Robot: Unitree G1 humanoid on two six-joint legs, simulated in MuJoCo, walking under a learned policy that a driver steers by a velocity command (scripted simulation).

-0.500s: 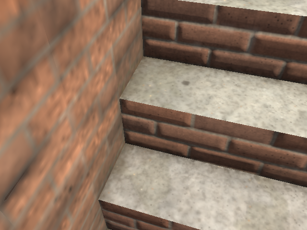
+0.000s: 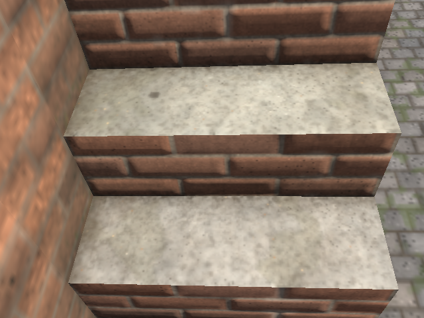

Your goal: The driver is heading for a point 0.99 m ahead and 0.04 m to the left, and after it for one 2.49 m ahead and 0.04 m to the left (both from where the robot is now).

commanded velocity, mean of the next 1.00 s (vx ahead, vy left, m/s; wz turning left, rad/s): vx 0.26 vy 0.00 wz -0.22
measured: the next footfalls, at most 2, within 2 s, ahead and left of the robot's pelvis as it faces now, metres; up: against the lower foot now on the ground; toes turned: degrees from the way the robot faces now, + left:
left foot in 0.22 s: +0.04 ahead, +0.14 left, +0.00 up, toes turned -11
right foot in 0.60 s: +0.03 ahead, -0.11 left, +0.00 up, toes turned -12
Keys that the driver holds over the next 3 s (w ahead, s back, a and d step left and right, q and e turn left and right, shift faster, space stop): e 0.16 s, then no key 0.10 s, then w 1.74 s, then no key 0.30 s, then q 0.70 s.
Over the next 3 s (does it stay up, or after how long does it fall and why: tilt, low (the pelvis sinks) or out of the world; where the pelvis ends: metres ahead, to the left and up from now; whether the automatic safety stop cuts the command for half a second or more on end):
stays up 0.08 0.06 0.04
